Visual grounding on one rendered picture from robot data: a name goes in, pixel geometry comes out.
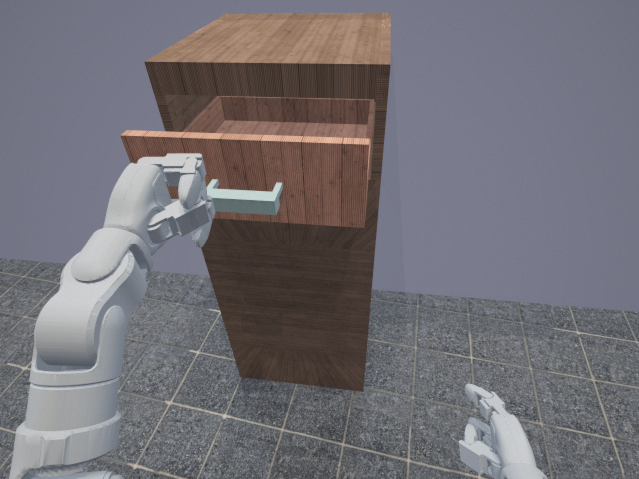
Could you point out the right robot hand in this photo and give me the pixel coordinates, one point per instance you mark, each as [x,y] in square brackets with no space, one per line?
[502,443]

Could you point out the handle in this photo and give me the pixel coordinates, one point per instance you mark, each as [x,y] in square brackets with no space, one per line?
[245,201]

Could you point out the left robot hand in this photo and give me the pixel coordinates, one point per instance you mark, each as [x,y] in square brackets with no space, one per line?
[141,204]

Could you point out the cabinet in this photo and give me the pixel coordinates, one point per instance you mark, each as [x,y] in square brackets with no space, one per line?
[294,298]

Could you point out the drawer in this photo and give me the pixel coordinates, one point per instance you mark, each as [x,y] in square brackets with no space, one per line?
[319,148]

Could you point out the robot left forearm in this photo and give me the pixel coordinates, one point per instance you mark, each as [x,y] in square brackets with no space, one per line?
[79,339]

